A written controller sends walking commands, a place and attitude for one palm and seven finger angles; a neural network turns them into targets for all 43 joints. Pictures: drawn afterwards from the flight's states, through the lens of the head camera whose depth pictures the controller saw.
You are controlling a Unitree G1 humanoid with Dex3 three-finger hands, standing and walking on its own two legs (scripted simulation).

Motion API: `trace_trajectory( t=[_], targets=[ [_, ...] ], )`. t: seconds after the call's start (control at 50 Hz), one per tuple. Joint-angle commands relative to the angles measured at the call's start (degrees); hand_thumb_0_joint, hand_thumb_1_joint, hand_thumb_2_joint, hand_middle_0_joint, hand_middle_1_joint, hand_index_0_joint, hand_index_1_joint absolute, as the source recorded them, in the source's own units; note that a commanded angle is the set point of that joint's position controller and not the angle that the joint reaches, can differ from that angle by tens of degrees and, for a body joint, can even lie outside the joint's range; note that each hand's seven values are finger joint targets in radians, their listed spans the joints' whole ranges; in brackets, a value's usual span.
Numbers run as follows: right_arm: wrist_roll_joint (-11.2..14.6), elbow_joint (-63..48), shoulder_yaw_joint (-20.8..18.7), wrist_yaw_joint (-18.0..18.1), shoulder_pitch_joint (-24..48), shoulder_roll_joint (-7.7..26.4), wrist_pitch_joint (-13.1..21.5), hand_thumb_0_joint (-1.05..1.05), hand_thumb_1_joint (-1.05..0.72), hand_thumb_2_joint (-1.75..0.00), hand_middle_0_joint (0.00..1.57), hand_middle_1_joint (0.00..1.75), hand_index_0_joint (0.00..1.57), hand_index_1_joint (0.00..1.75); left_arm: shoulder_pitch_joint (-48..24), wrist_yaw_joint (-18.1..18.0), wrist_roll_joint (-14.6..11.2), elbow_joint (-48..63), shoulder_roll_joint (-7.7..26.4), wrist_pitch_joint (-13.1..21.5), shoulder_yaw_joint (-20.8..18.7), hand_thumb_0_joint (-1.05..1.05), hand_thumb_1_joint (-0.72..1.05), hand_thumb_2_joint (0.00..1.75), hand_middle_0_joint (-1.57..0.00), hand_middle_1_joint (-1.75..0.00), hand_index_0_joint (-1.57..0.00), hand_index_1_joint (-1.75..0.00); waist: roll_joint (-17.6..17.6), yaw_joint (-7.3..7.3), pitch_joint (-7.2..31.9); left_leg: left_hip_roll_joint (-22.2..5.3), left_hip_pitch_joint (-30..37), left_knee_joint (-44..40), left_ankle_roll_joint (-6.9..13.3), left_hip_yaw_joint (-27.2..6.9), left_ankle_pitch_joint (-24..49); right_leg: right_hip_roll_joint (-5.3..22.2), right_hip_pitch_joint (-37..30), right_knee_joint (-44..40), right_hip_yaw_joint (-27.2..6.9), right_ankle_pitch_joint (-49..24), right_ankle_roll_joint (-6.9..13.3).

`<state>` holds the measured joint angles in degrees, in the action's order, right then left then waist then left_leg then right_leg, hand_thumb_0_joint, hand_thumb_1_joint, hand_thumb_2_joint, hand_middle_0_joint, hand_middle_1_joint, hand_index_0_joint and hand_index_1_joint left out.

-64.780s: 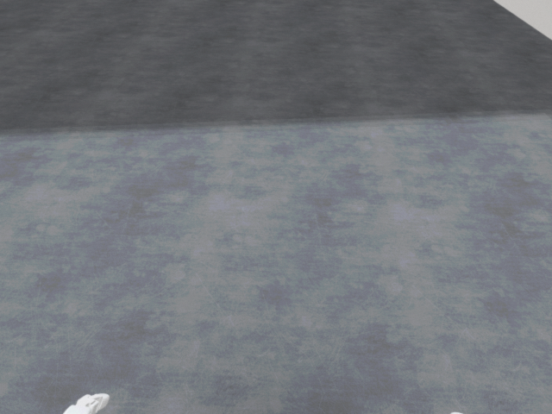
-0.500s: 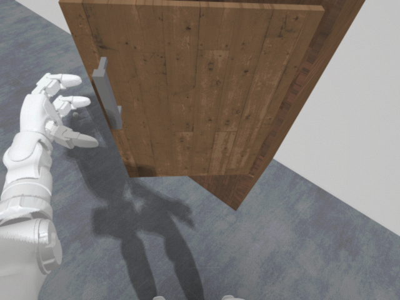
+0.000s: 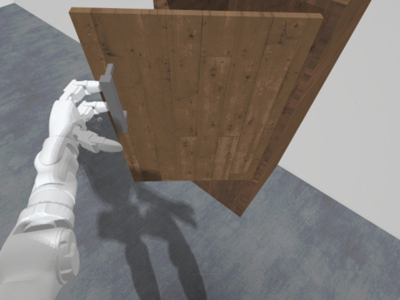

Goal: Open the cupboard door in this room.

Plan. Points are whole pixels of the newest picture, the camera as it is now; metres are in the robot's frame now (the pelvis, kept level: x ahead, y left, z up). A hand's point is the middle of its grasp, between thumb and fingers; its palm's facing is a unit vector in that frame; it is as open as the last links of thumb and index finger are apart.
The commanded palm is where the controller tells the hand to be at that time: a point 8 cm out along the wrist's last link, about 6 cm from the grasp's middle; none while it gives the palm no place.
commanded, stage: slide the fingers in behind the handle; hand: left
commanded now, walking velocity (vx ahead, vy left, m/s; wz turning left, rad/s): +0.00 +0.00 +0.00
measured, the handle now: (116, 100) +0.51 +0.17 +0.10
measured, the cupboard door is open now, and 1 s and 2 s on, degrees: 41 41 40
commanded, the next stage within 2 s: close the thumb around the handle in 1.06 s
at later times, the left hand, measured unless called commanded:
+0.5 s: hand (113, 120) +0.45 +0.17 +0.10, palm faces +0.03 -1.00 +0.00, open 14.0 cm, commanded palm +0.42 +0.21 +0.10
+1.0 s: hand (122, 120) +0.45 +0.15 +0.10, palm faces +0.03 -1.00 -0.01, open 14.0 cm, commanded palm +0.42 +0.20 +0.10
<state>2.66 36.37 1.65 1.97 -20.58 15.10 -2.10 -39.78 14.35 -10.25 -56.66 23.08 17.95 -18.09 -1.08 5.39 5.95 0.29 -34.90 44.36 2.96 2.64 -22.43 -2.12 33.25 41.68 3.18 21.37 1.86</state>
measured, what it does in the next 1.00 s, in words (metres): stands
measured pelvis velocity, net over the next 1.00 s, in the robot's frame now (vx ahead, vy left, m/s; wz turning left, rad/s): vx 0.00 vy -0.01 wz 0.00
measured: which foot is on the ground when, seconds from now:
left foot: down 0.00-1.00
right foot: down 0.00-1.00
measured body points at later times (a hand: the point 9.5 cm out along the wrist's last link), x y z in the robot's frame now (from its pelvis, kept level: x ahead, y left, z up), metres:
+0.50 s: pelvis +0.00 -0.01 +0.00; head +0.06 -0.01 +0.45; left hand +0.44 +0.22 +0.10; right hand +0.04 -0.27 -0.12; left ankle -0.01 +0.08 -0.71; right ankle -0.01 -0.10 -0.71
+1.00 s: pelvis +0.00 -0.01 +0.00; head +0.06 -0.01 +0.45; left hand +0.44 +0.20 +0.10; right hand +0.05 -0.27 -0.12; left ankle -0.01 +0.08 -0.71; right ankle -0.01 -0.10 -0.71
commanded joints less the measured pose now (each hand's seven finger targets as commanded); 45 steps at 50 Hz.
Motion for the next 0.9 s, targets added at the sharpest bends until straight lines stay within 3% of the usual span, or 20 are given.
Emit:
trace_trajectory(
  t=[0.0, 0.06, 0.12, 0.16, 0.22, 0.26, 0.32, 0.38, 0.48, 0.54, 0.64, 0.66, 0.76, 0.8, 0.84, 0.88],
  targets=[
    [-0.12, -4.95, -3.51, 0.6, -4.74, 9.63, 1.14, 0.0, -0.9, -0.9, 0.2, 0.3, 0.2, 0.3, -24.19, -1.37, -0.45, 11.9, 14.22, 3.07, -2.96, 0.0, -0.5, 0.3, -0.3, -1.2, -0.3, -1.2, -2.32, 0.18, 18.94, -1.09, 14.98, -3.54, -0.98, -4.68, 23.23, 0.33, -5.63, -3.39, -2.47, -21.41, -0.43],
    [-0.13, -5.21, -3.41, 0.48, -4.09, 9.03, 1.36, 0.0, -0.9, -0.9, 0.2, 0.3, 0.2, 0.3, -25.44, -1.93, -0.13, 13.54, 11.86, 4.0, -1.29, 0.0, -0.5, 0.3, -0.3, -1.2, -0.3, -1.2, -3.33, 0.48, 20.14, -1.11, 16.68, -3.46, -1.24, -4.89, 23.3, 0.18, -5.0, -3.28, -2.53, -21.02, -0.49],
    [-0.03, -4.99, -3.45, 0.48, -4.11, 9.06, 1.43, 0.0, -0.9, -0.9, 0.2, 0.3, 0.2, 0.3, -25.2, -2.18, -0.3, 13.65, 11.99, 4.53, -1.45, 0.0, -0.5, 0.3, -0.3, -1.2, -0.3, -1.2, -2.8, 0.48, 20.65, -0.97, 16.13, -3.29, -1.05, -4.58, 23.23, 0.18, -6.23, -3.25, -2.85, -22.2, -0.54],
    [0.05, -4.61, -3.39, 0.47, -3.87, 8.86, 1.57, 0.0, -0.9, -0.9, 0.2, 0.3, 0.2, 0.3, -26.48, -2.15, -0.17, 12.29, 9.94, 4.41, 0.35, 0.0, -0.5, 0.3, -0.3, -1.2, -0.3, -1.2, -2.93, 1.14, 18.96, -0.95, 15.76, -3.5, -1.1, -4.67, 21.5, 0.2, -4.83, -3.55, -2.68, -20.59, -0.54],
    [0.08, -4.3, -3.3, 0.51, -3.92, 9.0, 1.7, 0.0, -0.9, -0.9, 0.2, 0.3, 0.2, 0.3, -27.24, -2.6, -0.33, 11.5, 9.69, 4.26, 0.45, 0.0, -0.5, 0.3, -0.3, -1.2, -0.3, -1.2, -2.57, 1.31, 18.14, -0.78, 15.03, -3.65, -0.85, -4.44, 19.87, 0.26, -4.59, -3.88, -2.85, -19.73, -0.57],
    [-0.06, -4.4, -3.36, 0.58, -4.16, 9.2, 1.75, 0.0, -0.9, -0.9, 0.2, 0.3, 0.2, 0.3, -25.65, -3.15, -0.17, 10.79, 12.87, 4.32, -2.58, 0.0, -0.5, 0.3, -0.3, -1.2, -0.3, -1.2, -1.08, 0.15, 19.78, -0.54, 13.54, -3.74, -0.79, -4.24, 19.38, 0.39, -7.21, -3.76, -3.24, -20.31, -0.57],
    [-0.08, -4.47, -3.34, 0.4, -4.04, 8.84, 1.81, 0.0, -0.9, -0.9, 0.2, 0.3, 0.2, 0.3, -26.05, -3.34, 0.29, 11.55, 11.44, 4.79, -1.26, 0.0, -0.5, 0.3, -0.3, -1.2, -0.3, -1.2, -2.39, 0.34, 19.98, -0.48, 13.83, -3.53, -0.72, -3.92, 20.22, 0.4, -7.24, -3.54, -3.28, -21.49, -0.6],
    [-0.04, -4.37, -3.38, 0.48, -4.1, 8.89, 1.89, 0.0, -0.9, -0.9, 0.2, 0.3, 0.2, 0.3, -26.46, -3.33, 0.04, 10.64, 12.39, 4.88, -2.16, 0.0, -0.5, 0.3, -0.3, -1.2, -0.3, -1.2, -0.79, 0.35, 19.04, -0.35, 11.87, -3.69, -0.61, -3.58, 18.53, 0.47, -8.35, -3.89, -3.64, -21.3, -0.76],
    [-0.03, -4.54, -3.55, 0.12, -4.08, 8.49, 2.03, 0.0, -0.9, -0.9, 0.2, 0.3, 0.2, 0.3, -25.58, -3.57, -0.09, 12.87, 9.35, 5.28, -0.08, 0.0, -0.5, 0.3, -0.3, -1.2, -0.3, -1.2, -3.18, 0.19, 21.04, -0.36, 14.5, -3.54, -0.8, -3.65, 20.79, 0.37, -7.95, -3.53, -3.39, -22.58, -0.61],
    [0.02, -4.36, -3.62, -0.04, -4.2, 8.53, 1.87, 0.0, -0.9, -0.9, 0.2, 0.3, 0.2, 0.3, -25.04, -4.08, -0.26, 11.97, 7.95, 4.68, 0.71, 0.0, -0.5, 0.3, -0.3, -1.2, -0.3, -1.2, -1.02, 0.65, 19.36, -0.47, 13.93, -3.53, -0.67, -3.62, 20.43, 0.17, -7.08, -3.78, -3.16, -22.31, -0.75],
    [-0.12, -4.26, -3.78, -0.32, -3.97, 8.36, 2.06, 0.0, -0.9, -0.9, 0.2, 0.3, 0.2, 0.3, -26.07, -5.89, 0.25, 13.49, 6.33, 4.72, 1.54, 0.0, -0.5, 0.3, -0.3, -1.2, -0.3, -1.2, -1.77, 0.62, 19.2, -0.51, 14.78, -3.54, -0.83, -3.73, 20.61, 0.18, -6.08, -3.66, -2.98, -21.7, -0.71],
    [-0.22, -4.05, -3.88, -0.3, -4.41, 8.59, 2.04, 0.0, -0.9, -0.9, 0.2, 0.3, 0.2, 0.3, -26.09, -6.38, 0.54, 13.35, 7.75, 4.87, 0.46, 0.0, -0.5, 0.3, -0.3, -1.2, -0.3, -1.2, -0.54, 0.4, 19.88, -0.55, 14.56, -3.58, -0.89, -4.02, 20.89, 0.19, -6.68, -3.38, -2.87, -21.82, -0.67],
    [-0.43, -3.97, -3.6, -0.37, -4.1, 8.34, 2.07, 0.0, -0.9, -0.9, 0.2, 0.3, 0.2, 0.3, -27.86, -7.52, 1.58, 12.72, 8.38, 5.59, 0.12, 0.0, -0.5, 0.3, -0.3, -1.2, -0.3, -1.2, -2.18, 0.32, 19.81, -0.38, 14.23, -3.57, -0.95, -3.7, 19.78, 0.28, -6.64, -3.18, -3.22, -21.16, -0.68],
    [-0.4, -4.03, -3.63, -0.2, -4.39, 8.7, 1.95, 0.0, -0.9, -0.9, 0.2, 0.3, 0.2, 0.3, -26.32, -7.51, 1.64, 11.47, 10.9, 5.78, -1.91, 0.0, -0.5, 0.3, -0.3, -1.2, -0.3, -1.2, 0.13, 0.0, 19.87, -0.37, 12.89, -3.57, -0.72, -3.61, 19.74, 0.35, -8.5, -3.2, -3.48, -22.04, -0.67],
    [-0.33, -4.78, -3.55, -0.42, -3.81, 8.2, 2.06, 0.0, -0.9, -0.9, 0.2, 0.3, 0.2, 0.3, -25.28, -6.98, 1.62, 13.37, 8.51, 6.18, -0.19, 0.0, -0.5, 0.3, -0.3, -1.2, -0.3, -1.2, -2.73, -0.49, 21.43, -0.23, 14.65, -3.41, -0.91, -3.39, 22.05, 0.33, -8.74, -2.8, -3.45, -24.05, -0.5],
    [-0.18, -4.57, -3.7, -0.54, -3.86, 8.15, 2.07, 0.0, -0.9, -0.9, 0.2, 0.3, 0.2, 0.3, -24.69, -6.55, 1.24, 12.89, 6.22, 5.85, 1.47, 0.0, -0.5, 0.3, -0.3, -1.2, -0.3, -1.2, -1.76, 0.13, 20.81, -0.48, 15.48, -3.19, -0.99, -3.68, 22.75, 0.14, -7.32, -2.93, -3.02, -23.83, -0.52]
  ],
)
